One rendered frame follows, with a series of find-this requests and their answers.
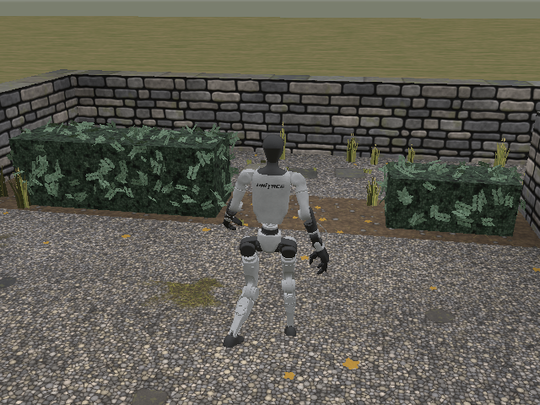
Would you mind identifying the robot left upper arm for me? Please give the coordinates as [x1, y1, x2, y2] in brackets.
[229, 169, 255, 212]

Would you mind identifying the right robot shin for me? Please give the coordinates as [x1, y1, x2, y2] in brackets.
[283, 279, 296, 327]

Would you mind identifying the right robot forearm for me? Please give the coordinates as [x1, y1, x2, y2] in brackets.
[304, 207, 325, 251]

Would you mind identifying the robot right hand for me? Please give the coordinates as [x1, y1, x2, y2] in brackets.
[310, 247, 329, 275]

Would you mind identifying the robot torso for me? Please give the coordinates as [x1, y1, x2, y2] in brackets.
[251, 166, 291, 253]

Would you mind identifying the robot right upper arm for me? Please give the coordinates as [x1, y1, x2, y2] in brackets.
[289, 171, 311, 221]

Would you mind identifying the robot left hand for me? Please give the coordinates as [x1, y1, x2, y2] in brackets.
[223, 217, 242, 230]

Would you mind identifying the left robot forearm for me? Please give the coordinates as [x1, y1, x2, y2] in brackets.
[224, 198, 237, 222]

